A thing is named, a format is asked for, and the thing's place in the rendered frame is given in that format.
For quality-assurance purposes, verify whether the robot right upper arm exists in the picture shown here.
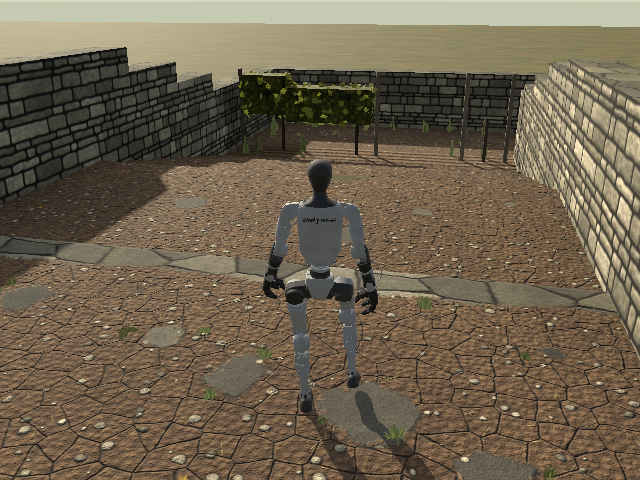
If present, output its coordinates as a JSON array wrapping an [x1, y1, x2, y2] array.
[[341, 202, 366, 259]]

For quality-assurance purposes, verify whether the right robot hand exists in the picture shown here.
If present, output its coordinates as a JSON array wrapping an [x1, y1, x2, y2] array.
[[355, 289, 378, 315]]

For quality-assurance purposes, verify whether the left robot hand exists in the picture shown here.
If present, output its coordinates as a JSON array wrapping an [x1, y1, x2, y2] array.
[[262, 277, 285, 299]]

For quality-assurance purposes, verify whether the robot left forearm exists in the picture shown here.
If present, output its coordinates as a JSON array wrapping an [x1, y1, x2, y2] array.
[[264, 241, 283, 282]]

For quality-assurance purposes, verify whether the robot left upper arm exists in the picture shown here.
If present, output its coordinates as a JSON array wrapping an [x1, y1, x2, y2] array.
[[272, 202, 299, 257]]

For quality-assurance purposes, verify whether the robot left foot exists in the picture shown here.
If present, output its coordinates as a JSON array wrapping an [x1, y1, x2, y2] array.
[[299, 387, 313, 413]]

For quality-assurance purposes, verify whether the robot right forearm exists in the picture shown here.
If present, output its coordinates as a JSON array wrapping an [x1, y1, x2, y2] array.
[[356, 244, 377, 292]]

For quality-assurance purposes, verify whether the humanoid robot head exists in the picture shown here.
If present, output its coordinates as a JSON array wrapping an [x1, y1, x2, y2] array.
[[303, 159, 337, 208]]

